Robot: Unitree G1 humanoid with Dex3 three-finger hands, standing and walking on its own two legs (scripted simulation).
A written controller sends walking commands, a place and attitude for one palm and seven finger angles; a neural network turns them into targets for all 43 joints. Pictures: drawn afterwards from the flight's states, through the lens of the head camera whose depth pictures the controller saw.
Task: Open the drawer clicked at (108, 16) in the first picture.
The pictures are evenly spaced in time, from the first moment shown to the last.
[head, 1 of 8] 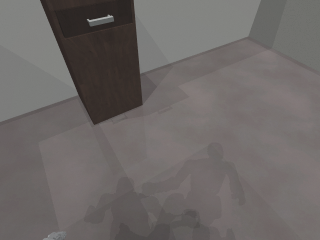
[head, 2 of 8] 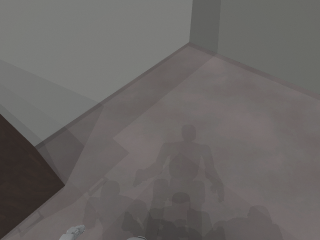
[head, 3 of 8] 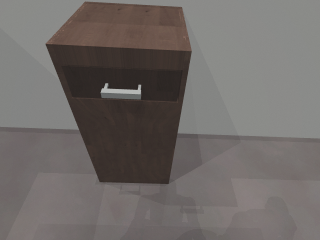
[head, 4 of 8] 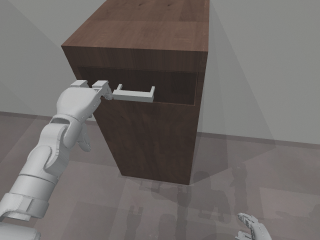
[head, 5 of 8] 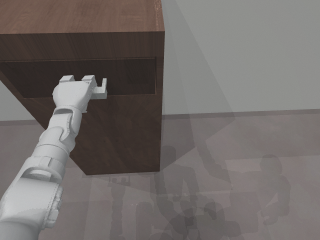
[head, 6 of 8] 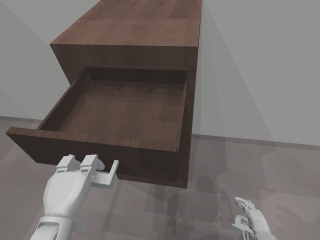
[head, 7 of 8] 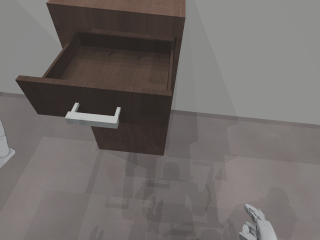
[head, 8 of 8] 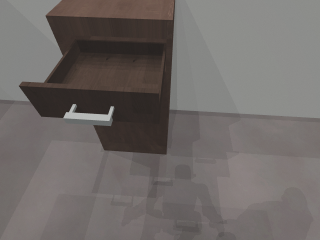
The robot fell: no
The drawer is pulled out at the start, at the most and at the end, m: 0.00 0.30 0.30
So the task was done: yes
